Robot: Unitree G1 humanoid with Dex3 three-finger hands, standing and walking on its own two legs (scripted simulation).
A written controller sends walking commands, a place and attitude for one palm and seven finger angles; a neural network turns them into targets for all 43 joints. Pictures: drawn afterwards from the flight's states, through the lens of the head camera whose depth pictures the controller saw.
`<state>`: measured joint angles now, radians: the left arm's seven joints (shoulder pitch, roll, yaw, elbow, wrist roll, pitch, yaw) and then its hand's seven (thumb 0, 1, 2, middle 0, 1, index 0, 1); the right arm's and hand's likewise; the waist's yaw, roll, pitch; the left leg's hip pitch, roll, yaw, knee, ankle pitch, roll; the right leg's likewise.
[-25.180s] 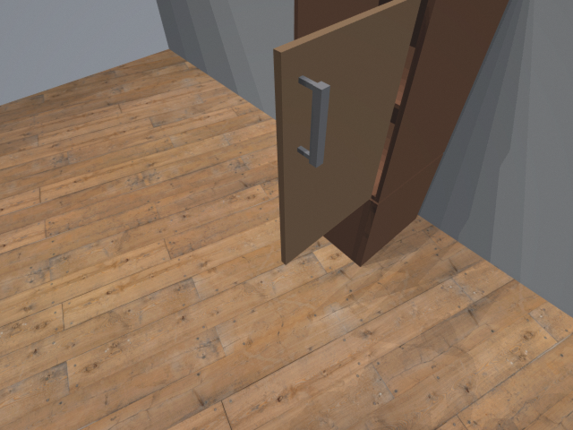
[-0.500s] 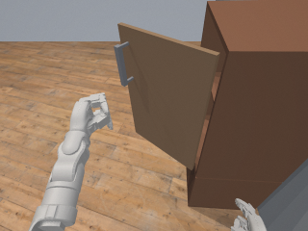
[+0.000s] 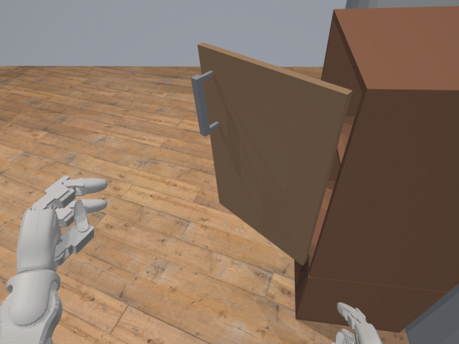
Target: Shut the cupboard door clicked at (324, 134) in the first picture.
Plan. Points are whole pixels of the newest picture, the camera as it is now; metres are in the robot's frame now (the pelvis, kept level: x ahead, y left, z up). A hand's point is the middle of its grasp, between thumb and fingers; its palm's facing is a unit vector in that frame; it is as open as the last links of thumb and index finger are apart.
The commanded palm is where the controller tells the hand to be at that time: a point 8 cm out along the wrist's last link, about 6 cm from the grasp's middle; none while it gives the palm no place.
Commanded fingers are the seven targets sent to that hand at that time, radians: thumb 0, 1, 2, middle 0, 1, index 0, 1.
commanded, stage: draw the hand back to the body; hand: left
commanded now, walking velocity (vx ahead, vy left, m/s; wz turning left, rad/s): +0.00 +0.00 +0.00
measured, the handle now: (207, 104) +0.64 +0.13 +0.11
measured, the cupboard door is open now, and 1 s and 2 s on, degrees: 54 54 54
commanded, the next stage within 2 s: step back with the hand held close in 0.54 s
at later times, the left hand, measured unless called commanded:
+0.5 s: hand (46, 258) +0.18 +0.26 +0.16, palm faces +0.48 -0.79 -0.39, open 7.4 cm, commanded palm +0.13 +0.30 +0.17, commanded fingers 0.00 0.90 0.90 -0.20 -0.30 -0.20 -0.30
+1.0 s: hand (43, 256) +0.18 +0.28 +0.15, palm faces +0.35 -0.78 -0.52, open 7.4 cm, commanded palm +0.12 +0.31 +0.17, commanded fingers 0.00 0.90 0.90 -0.20 -0.30 -0.20 -0.30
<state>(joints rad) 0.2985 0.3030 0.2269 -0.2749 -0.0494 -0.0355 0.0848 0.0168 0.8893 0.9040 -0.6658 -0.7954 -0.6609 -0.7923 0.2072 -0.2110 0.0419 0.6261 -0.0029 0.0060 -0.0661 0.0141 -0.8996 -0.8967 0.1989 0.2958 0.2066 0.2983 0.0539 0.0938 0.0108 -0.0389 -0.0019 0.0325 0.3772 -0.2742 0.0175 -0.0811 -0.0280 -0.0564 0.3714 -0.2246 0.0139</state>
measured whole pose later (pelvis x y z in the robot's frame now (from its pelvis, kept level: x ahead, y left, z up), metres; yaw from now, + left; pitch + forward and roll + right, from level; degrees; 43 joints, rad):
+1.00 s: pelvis -0.03 +0.02 -0.01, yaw -2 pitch +1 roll +0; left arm 0.54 0.43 0.40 -0.45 -0.05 -0.14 0.13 0.02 0.88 0.90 -0.22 -0.30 -0.21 -0.30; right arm 0.19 -0.25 -0.03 0.56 0.02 0.03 -0.10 0.01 -0.90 -0.90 0.20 0.30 0.20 0.30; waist 0.00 0.04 0.01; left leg -0.25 -0.01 0.08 0.51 -0.29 0.05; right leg -0.30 -0.04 -0.01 0.49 -0.21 0.04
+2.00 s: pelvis -0.17 +0.02 -0.02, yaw +3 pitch +1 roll -3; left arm 0.53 0.45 0.46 -0.55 -0.01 -0.29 0.16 0.01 0.88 0.90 -0.22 -0.30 -0.21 -0.30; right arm 0.19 -0.21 -0.01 0.59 0.00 -0.08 -0.09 0.01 -0.90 -0.90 0.20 0.30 0.21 0.30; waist -0.02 -0.01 0.02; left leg -0.53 0.00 0.03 0.64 -0.22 0.06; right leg -0.46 0.03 0.05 0.63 -0.24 0.03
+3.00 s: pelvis -0.30 +0.04 -0.01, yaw -6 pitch +0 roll -2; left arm 0.57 0.43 0.41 -0.47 -0.03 -0.19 0.15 0.01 0.88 0.90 -0.22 -0.30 -0.21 -0.30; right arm 0.28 -0.15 0.04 0.65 -0.02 -0.10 -0.06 0.01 -0.90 -0.90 0.20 0.30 0.21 0.30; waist -0.03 0.01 -0.05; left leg -0.35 0.02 0.04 0.54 -0.22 0.01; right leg -0.19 0.06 -0.03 0.46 -0.28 -0.04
